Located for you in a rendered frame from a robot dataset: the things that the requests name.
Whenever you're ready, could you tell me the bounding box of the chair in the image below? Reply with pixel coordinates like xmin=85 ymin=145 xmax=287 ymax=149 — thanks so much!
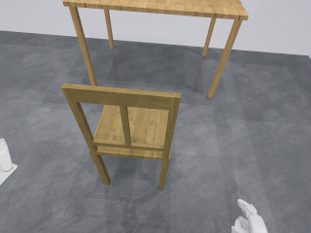
xmin=61 ymin=83 xmax=181 ymax=190

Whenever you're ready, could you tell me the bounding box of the right robot hand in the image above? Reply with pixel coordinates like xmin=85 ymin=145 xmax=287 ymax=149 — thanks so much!
xmin=231 ymin=199 xmax=268 ymax=233

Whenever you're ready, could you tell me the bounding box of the left robot hand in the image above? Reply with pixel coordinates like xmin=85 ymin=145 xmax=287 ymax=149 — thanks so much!
xmin=0 ymin=101 xmax=17 ymax=187

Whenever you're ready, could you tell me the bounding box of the table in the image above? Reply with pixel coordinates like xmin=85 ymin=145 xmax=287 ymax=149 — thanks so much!
xmin=62 ymin=0 xmax=249 ymax=98

